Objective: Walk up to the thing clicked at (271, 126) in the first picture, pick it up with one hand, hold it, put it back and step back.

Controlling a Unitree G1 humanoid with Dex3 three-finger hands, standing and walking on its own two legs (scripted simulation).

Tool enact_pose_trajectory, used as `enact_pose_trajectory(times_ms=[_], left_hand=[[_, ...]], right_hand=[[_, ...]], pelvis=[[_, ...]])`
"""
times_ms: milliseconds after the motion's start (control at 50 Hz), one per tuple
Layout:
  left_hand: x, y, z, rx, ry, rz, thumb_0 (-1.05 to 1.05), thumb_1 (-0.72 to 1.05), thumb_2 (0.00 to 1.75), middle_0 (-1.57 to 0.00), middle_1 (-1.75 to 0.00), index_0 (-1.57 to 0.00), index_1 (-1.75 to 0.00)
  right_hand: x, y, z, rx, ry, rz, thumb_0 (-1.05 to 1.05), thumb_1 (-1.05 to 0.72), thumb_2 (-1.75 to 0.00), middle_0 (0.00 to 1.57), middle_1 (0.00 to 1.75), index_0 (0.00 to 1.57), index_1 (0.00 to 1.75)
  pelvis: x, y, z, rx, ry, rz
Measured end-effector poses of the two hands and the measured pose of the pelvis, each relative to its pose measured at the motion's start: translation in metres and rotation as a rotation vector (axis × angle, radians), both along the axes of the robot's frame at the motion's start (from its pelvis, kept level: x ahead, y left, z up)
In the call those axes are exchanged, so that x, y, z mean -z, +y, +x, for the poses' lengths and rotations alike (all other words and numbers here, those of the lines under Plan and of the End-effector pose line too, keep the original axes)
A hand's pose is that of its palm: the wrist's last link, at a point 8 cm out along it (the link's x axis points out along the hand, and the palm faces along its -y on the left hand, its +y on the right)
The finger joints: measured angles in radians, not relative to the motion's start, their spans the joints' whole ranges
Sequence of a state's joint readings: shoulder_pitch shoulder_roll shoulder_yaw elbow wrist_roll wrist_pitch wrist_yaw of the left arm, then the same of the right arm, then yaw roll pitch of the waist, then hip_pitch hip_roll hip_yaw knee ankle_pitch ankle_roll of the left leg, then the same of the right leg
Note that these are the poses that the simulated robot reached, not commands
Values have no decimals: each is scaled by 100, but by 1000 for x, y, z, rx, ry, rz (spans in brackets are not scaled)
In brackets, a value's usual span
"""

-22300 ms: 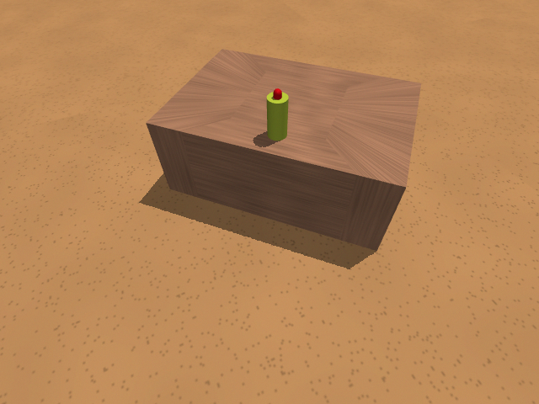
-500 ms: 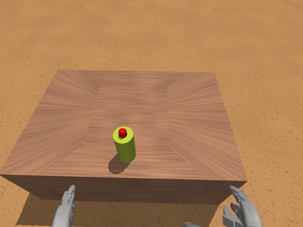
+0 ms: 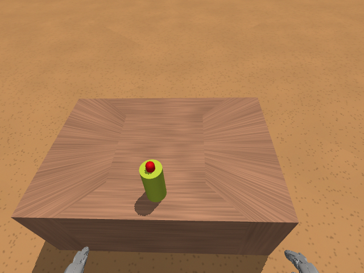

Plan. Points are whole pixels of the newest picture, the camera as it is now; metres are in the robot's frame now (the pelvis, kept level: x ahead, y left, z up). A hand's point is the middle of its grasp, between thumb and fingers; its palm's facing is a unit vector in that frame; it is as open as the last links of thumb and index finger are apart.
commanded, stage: home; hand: left
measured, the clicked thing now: (153, 179) +0.48 +0.13 -0.22
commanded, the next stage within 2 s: stand in 1.48 s
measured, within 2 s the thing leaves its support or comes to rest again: neither
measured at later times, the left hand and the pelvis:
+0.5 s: hand out of the picture +0.04 +0.24 -0.12, palm faces +0.01 -0.92 -0.38, open 17.2 cm; pelvis +0.00 -0.01 +0.03, yaw +1 degrees
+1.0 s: hand out of the picture +0.05 +0.24 -0.11, palm faces +0.01 -0.92 -0.38, open 17.5 cm; pelvis +0.00 -0.02 +0.04, yaw +1 degrees
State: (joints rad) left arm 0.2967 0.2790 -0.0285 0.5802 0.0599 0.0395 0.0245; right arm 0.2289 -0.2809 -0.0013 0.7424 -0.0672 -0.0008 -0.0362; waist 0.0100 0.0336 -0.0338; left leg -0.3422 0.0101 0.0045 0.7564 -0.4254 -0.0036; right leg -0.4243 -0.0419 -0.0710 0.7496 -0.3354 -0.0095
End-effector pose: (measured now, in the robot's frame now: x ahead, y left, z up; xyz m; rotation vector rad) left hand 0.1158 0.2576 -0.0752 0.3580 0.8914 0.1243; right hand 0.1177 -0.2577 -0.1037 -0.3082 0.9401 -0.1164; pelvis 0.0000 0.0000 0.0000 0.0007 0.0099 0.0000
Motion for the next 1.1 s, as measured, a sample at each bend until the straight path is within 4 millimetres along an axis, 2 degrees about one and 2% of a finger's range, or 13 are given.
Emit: enact_pose_trajectory(times_ms=[160, 260, 360, 540, 740, 1100], left_hand=[[-1, 30, -46, -101, 177, 65, 0, -47, 10, -6, -7, -6, -6], [-1, 35, -62, -147, 242, 69, 0, -48, 10, -6, -7, -6, -6], [0, 31, -71, -168, 279, 56, 0, -49, 9, -6, -7, -6, -6], [3, 22, -80, -180, 318, 28, 0, -49, 9, -6, -7, -6, -6], [4, 24, -86, -198, 359, 23, 0, -51, 8, -6, -7, -6, -6], [-1, 21, -69, -197, 347, 32, 0, -55, 6, -5, -6, -5, -5]], right_hand=[[3, -26, -33, 52, 154, -7, 1, -81, -84, 20, 28, 19, 29], [3, -32, -49, 66, 231, -14, 1, -85, -87, 20, 29, 20, 30], [2, -34, -56, 66, 267, -11, 1, -88, -89, 20, 30, 20, 30], [-1, -34, -58, 62, 279, -5, 1, -90, -90, 21, 30, 20, 30], [-1, -39, -65, 72, 308, -18, 1, -90, -90, 21, 30, 20, 31], [-1, -46, -54, 75, 302, -10, 1, -90, -90, 21, 30, 20, 31]], pelvis=[[-16, -5, 8, -11, -38, 6], [-23, -7, 9, -15, -56, 7], [-28, -9, 7, -19, -71, 7], [-32, -12, 2, -22, -79, 1], [-34, -11, 1, -16, -76, 6], [-35, -18, 4, -14, -74, 8]])
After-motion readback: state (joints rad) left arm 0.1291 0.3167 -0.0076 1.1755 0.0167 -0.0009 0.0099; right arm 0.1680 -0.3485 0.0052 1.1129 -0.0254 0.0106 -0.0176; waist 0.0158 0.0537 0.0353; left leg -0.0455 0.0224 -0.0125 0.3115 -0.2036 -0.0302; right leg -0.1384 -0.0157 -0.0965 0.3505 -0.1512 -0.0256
